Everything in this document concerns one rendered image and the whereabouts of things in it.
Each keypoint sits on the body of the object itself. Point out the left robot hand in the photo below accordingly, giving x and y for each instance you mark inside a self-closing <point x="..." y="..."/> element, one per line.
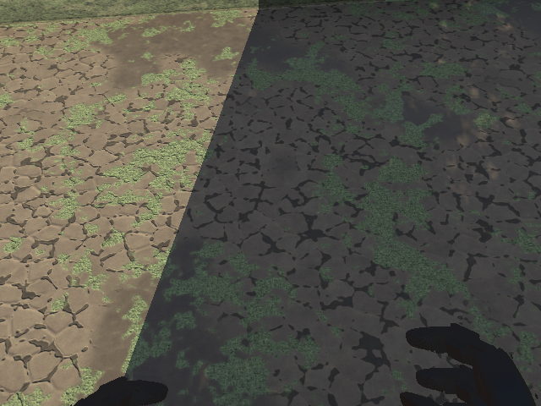
<point x="121" y="392"/>

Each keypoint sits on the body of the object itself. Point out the right robot hand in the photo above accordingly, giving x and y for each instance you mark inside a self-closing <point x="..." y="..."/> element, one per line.
<point x="494" y="379"/>

